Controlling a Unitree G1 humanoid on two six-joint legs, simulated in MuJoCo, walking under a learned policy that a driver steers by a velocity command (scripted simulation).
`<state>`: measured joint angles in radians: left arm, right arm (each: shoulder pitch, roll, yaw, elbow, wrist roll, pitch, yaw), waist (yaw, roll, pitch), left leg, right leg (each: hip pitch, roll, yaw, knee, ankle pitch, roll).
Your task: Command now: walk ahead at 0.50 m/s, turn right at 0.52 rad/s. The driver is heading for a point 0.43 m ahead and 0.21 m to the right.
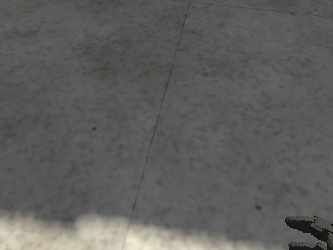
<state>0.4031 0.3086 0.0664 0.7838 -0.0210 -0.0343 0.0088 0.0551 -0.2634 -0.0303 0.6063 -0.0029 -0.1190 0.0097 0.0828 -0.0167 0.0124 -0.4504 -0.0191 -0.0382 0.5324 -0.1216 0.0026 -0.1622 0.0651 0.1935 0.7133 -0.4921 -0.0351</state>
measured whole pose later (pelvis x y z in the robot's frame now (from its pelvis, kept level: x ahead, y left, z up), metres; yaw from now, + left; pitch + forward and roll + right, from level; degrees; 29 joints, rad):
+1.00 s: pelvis +0.42 -0.12 +0.01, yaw -24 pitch +1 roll +0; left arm 0.20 0.27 0.03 0.80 0.01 -0.02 0.00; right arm 0.13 -0.26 -0.03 0.75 -0.02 -0.05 0.00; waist 0.03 0.01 0.01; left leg -0.37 0.02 -0.02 0.49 -0.13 -0.01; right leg -0.16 0.09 0.04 0.49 -0.33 -0.06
